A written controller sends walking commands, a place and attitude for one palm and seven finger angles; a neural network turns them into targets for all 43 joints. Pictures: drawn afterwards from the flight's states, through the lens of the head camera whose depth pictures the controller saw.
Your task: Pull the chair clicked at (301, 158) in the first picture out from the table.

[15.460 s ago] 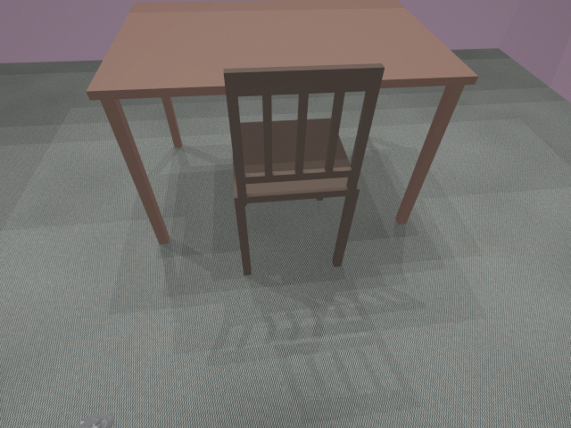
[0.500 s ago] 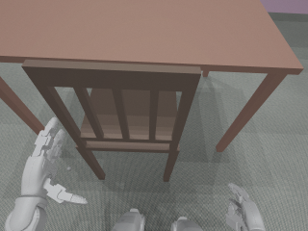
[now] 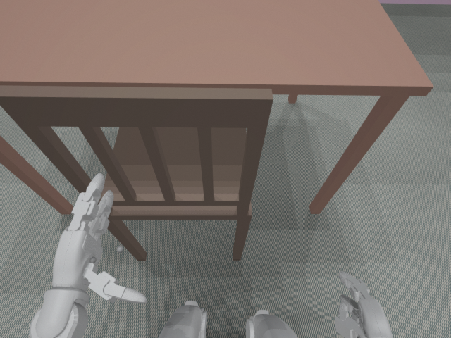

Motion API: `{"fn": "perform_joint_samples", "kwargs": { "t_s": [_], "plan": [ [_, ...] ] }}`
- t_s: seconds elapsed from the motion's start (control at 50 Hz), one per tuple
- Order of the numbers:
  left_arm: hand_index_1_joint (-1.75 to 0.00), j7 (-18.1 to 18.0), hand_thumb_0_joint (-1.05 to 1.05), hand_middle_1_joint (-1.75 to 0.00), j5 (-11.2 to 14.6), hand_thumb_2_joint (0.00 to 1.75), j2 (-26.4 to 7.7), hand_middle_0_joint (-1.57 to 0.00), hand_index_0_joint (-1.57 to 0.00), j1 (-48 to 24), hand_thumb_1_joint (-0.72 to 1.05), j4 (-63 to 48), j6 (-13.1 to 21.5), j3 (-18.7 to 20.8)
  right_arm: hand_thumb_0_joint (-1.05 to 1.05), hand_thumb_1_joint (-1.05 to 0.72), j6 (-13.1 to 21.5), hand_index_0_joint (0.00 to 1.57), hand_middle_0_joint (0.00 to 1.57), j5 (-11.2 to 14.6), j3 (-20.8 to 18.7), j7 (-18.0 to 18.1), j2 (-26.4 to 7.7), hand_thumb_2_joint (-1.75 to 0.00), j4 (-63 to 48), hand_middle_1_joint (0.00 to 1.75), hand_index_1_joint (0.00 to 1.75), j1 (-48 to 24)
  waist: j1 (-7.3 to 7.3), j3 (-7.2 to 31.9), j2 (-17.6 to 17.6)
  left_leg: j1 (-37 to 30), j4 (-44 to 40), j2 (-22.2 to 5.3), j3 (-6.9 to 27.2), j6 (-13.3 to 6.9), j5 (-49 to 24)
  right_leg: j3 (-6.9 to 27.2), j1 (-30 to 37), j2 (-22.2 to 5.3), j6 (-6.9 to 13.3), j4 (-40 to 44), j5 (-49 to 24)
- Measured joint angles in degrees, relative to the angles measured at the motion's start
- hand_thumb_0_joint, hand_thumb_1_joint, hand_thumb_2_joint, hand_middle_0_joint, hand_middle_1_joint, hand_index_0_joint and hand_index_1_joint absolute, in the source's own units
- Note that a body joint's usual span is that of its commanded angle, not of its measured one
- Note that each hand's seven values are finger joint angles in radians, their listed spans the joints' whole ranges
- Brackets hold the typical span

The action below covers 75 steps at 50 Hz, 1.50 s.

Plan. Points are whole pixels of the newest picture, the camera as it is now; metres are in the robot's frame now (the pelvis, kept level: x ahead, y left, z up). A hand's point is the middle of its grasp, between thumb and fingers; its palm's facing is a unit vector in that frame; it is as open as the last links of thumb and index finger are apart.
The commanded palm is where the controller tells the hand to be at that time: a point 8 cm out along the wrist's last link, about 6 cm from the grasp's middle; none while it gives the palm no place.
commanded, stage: aim the fingers beside a spindle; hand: left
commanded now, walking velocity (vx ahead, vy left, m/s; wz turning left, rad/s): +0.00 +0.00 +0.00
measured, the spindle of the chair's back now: (160, 167) +0.43 +0.15 +0.00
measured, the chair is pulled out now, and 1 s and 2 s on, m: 0.00 0.00 0.00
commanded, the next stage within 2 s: none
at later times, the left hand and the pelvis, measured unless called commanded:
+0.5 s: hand (149, 243) +0.27 +0.14 +0.01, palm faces +0.00 -1.00 +0.00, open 16.9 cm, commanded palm +0.25 +0.20 +0.01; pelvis -0.01 +0.01 -0.02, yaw +0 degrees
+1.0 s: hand (159, 231) +0.29 +0.13 +0.02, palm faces +0.04 -1.00 -0.02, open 16.9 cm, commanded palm +0.26 +0.18 +0.01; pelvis -0.01 +0.01 -0.02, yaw -1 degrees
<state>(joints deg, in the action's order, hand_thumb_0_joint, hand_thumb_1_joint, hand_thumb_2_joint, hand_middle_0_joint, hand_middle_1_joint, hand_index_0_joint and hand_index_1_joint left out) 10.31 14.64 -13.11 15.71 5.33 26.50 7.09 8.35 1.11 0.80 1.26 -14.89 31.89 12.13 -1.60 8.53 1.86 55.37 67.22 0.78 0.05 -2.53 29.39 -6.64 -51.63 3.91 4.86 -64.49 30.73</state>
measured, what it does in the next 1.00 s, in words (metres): stands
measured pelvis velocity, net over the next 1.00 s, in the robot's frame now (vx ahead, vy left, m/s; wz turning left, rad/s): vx -0.01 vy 0.01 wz -0.01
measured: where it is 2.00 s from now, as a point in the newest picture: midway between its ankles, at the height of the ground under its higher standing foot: outside the picture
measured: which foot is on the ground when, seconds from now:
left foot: down 0.00-1.00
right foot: down 0.00-1.00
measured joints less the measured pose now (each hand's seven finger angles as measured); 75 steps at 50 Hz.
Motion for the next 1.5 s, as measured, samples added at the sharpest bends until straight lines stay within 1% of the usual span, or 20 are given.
{"fn": "perform_joint_samples", "kwargs": {
  "t_s": [0.08, 0.14, 0.24, 0.3, 0.38, 0.46, 0.54, 0.62, 0.72, 0.82, 0.9, 1.0, 1.08, 1.18, 1.26, 1.32, 1.36, 1.42, 1.46, 1.5],
  "plan": [
    [-0.08, -1.65, -0.01, -0.08, -0.71, 0.30, 0.48, -0.06, -0.06, -2.40, -0.50, 1.10, 1.86, 0.14, 0.02, -0.90, -0.29, 0.20, 0.21, -0.24, 0.12, -0.71, 0.03, -0.90, 0.38, 0.30, 0.30, -0.44, -0.05, 0.61, 0.12, 1.42, 1.00, 0.18, -0.10, -0.08, 0.18, -0.02, -1.47, -0.25, -0.04, -1.22, 0.35],
    [-0.08, -1.81, -0.01, -0.08, -0.90, 0.30, 0.89, -0.06, -0.06, -4.24, -0.50, 3.64, 0.27, -0.40, 0.02, -0.90, -1.07, 0.20, 0.21, -0.04, 0.30, -1.08, -0.07, -0.90, -0.13, 0.30, 0.30, -0.76, -0.09, 0.77, 0.34, 2.54, 1.80, 0.34, -0.28, -0.25, 0.32, 0.06, -2.66, -0.47, -0.18, -2.24, 0.62],
    [-0.08, -3.03, -0.01, -0.08, -1.99, 0.30, 2.27, -0.06, -0.06, -3.88, -0.50, 3.19, -2.05, -3.85, 0.02, -0.90, -1.70, 0.20, 0.21, -0.09, 0.27, -1.06, 0.21, -0.90, -1.25, 0.30, 0.30, -0.78, -0.13, 0.50, 0.32, 3.27, 2.35, 0.44, -0.72, -0.61, 0.45, 0.43, -3.52, -0.64, -0.47, -2.98, 0.75],
    [-0.08, -5.31, -0.01, -0.08, -3.39, 0.30, 2.85, -0.06, -0.06, -2.97, -0.50, 0.55, -0.56, -5.58, 0.02, -0.90, -1.85, 0.20, 0.21, -0.55, 0.28, -1.18, 0.55, -0.90, -1.48, 0.30, 0.30, -0.61, -0.04, 0.64, 0.05, 3.38, 2.45, 0.46, -0.92, -0.75, 0.51, 0.61, -3.70, -0.68, -0.59, -3.14, 0.78],
    [-0.08, -8.18, -0.01, -0.08, -5.14, 0.30, 3.29, -0.06, -0.06, -4.49, -0.50, 0.51, 1.79, -6.07, 0.01, -0.90, -2.53, 0.20, 0.21, -0.99, 0.45, -1.88, 0.64, -0.90, -1.39, 0.30, 0.30, -0.76, 0.09, 1.33, 0.07, 4.35, 3.22, 0.65, -0.90, -0.90, 0.69, 0.51, -4.58, -0.90, -0.71, -3.93, 1.06],
    [-0.08, -8.68, -0.01, -0.08, -5.69, 0.30, 3.86, -0.06, -0.06, -6.97, -0.50, 3.92, 0.31, -6.63, 0.01, -0.90, -3.84, 0.20, 0.21, -0.83, 0.67, -2.45, 0.57, -0.90, -1.76, 0.30, 0.30, -1.21, 0.09, 1.62, 0.18, 5.79, 4.40, 0.80, -0.92, -1.09, 0.96, 0.41, -5.95, -1.11, -0.84, -5.13, 1.43],
    [-0.08, -8.97, -0.01, -0.08, -6.11, 0.30, 4.81, -0.06, -0.06, -6.39, -0.50, 3.87, -1.77, -9.15, 0.01, -0.90, -4.64, 0.20, 0.21, -0.74, 0.55, -2.48, 0.85, -0.90, -2.56, 0.30, 0.30, -1.18, -0.05, 1.37, 0.13, 6.36, 4.92, 0.79, -1.08, -1.27, 1.15, 0.52, -6.53, -1.14, -1.00, -5.62, 1.56],
    [-0.08, -11.37, -0.01, -0.08, -7.43, 0.30, 5.07, -0.06, -0.06, -4.82, -0.50, 0.74, -0.15, -10.97, 0.01, -0.90, -4.92, 0.20, 0.21, -1.23, 0.45, -2.48, 1.30, -0.90, -2.69, 0.30, 0.30, -0.96, -0.08, 1.38, -0.07, 6.29, 4.91, 0.72, -1.29, -1.35, 1.24, 0.74, -6.53, -1.08, -1.10, -5.62, 1.56],
    [-0.08, -13.87, -0.01, -0.08, -8.86, 0.30, 5.34, -0.06, -0.06, -7.05, -0.50, 2.32, 2.36, -10.36, 0.01, -0.90, -5.67, 0.20, 0.20, -1.51, 0.71, -3.18, 1.30, -0.90, -2.04, 0.30, 0.30, -1.08, 0.08, 2.08, 0.13, 7.14, 5.58, 0.84, -1.18, -1.44, 1.41, 0.57, -7.27, -1.21, -1.15, -6.26, 1.80],
    [-0.08, -13.14, -0.01, -0.08, -9.09, 0.30, 6.32, -0.05, -0.06, -10.53, -0.50, 7.66, -0.24, -11.88, 0.01, -0.90, -6.59, 0.20, 0.21, -1.17, 0.88, -3.42, 1.20, -0.90, -2.19, 0.30, 0.30, -1.45, -0.19, 1.90, 0.14, 8.92, 6.92, 0.95, -0.96, -1.49, 1.67, 0.22, -8.90, -1.38, -1.11, -7.53, 2.18],
    [-0.08, -14.11, -0.01, -0.08, -9.60, 0.30, 6.54, -0.06, -0.06, -9.90, -0.50, 5.44, -1.09, -13.70, 0.01, -0.90, -6.88, 0.20, 0.21, -1.43, 0.61, -3.16, 1.60, -0.90, -2.49, 0.30, 0.30, -1.52, -0.56, 1.46, -0.08, 9.32, 7.18, 0.74, -1.26, -1.43, 1.87, 0.52, -9.48, -1.20, -1.09, -7.87, 2.26],
    [-0.08, -17.01, -0.01, -0.08, -10.08, 0.30, 5.49, -0.06, -0.07, -8.25, -0.50, 1.07, 1.39, -11.22, 0.01, -0.90, -7.77, 0.20, 0.20, -1.64, 0.40, -3.49, 2.03, -0.90, -2.16, 0.30, 0.30, -0.79, -0.10, 1.86, 0.14, 7.46, 5.71, 0.57, -1.75, -1.31, 1.77, 1.16, -7.98, -0.98, -1.08, -6.70, 2.05],
    [-0.08, -15.31, -0.01, -0.08, -8.91, 0.30, 5.32, -0.06, -0.06, -8.46, -0.50, 4.90, 0.69, -9.02, 0.01, -0.90, -8.57, 0.20, 0.20, -0.96, 0.97, -3.79, 1.61, -0.90, -1.88, 0.30, 0.30, -0.22, 0.30, 2.70, 0.40, 6.46, 4.77, 0.74, -1.59, -1.28, 1.58, 1.09, -6.95, -1.08, -1.04, -5.84, 1.99],
    [-0.08, -11.61, -0.01, -0.08, -7.26, 0.30, 6.08, -0.05, -0.06, -7.24, -0.50, 8.08, -1.45, -11.45, 0.01, -0.90, -7.79, 0.20, 0.21, -0.55, 0.91, -2.96, 1.28, -0.90, -2.49, 0.30, 0.30, -0.62, -0.27, 2.08, -0.20, 7.23, 5.50, 0.73, -0.98, -1.11, 1.76, 0.44, -7.41, -1.04, -0.77, -6.23, 2.21],
    [-0.08, -13.65, -0.01, -0.08, -8.58, 0.30, 5.61, -0.06, -0.06, -5.17, -0.50, 1.75, 1.31, -13.77, 0.01, -0.90, -6.43, 0.20, 0.21, -1.37, -0.03, -2.41, 1.38, -0.90, -2.46, 0.30, 0.30, -1.42, -0.57, 1.27, -0.52, 7.46, 6.08, 0.58, -0.81, -0.88, 2.00, 0.25, -7.57, -0.90, -0.59, -6.64, 2.35],
    [-0.08, -16.15, -0.02, -0.08, -9.98, 0.30, 4.80, -0.06, -0.06, -6.05, -0.50, -0.87, 4.20, -12.41, 0.01, -0.90, -6.54, 0.20, 0.20, -1.75, -0.29, -2.86, 1.27, -0.90, -2.05, 0.30, 0.30, -1.82, -0.27, 1.58, -0.15, 7.07, 5.80, 0.61, -0.94, -0.83, 1.90, 0.39, -7.27, -0.94, -0.62, -6.51, 2.29],
    [-0.08, -16.48, -0.01, -0.08, -10.26, 0.30, 4.80, -0.06, -0.06, -7.95, -0.50, 1.07, 4.41, -10.75, 0.01, -0.90, -7.11, 0.20, 0.20, -1.61, -0.05, -3.36, 1.03, -0.90, -1.84, 0.30, 0.30, -1.98, -0.03, 2.13, 0.32, 7.02, 5.64, 0.71, -0.97, -0.88, 1.78, 0.42, -7.24, -1.03, -0.67, -6.46, 2.25],
    [-0.08, -14.32, -0.01, -0.08, -9.23, 0.30, 5.27, -0.06, -0.06, -10.72, -0.50, 7.41, 1.12, -9.22, 0.01, -0.90, -8.28, 0.20, 0.20, -0.67, 0.69, -3.65, 0.89, -0.90, -2.03, 0.30, 0.30, -2.05, 0.19, 2.45, 0.33, 7.06, 5.49, 0.82, -1.21, -0.94, 1.60, 0.64, -7.47, -1.17, -0.65, -6.66, 2.24],
    [-0.08, -12.30, -0.01, -0.08, -7.95, 0.30, 5.76, -0.05, -0.06, -10.98, -0.50, 10.59, -1.69, -9.40, 0.01, -0.90, -8.61, 0.20, 0.20, -0.19, 1.05, -3.49, 1.02, -0.90, -2.56, 0.30, 0.30, -1.85, 0.04, 2.35, 0.06, 7.27, 5.49, 0.79, -1.28, -0.92, 1.54, 0.70, -7.76, -1.15, -0.61, -6.75, 2.21],
    [-0.08, -11.07, -0.01, -0.08, -7.02, 0.30, 6.13, -0.05, -0.06, -9.52, -0.50, 10.79, -3.07, -10.16, 0.01, -0.90, -8.39, 0.20, 0.20, -0.19, 1.10, -3.09, 1.36, -0.90, -3.03, 0.30, 0.30, -1.62, -0.27, 2.09, -0.32, 7.55, 5.65, 0.59, -1.28, -0.86, 1.61, 0.70, -8.06, -0.96, -0.54, -6.82, 2.17]
  ]
}}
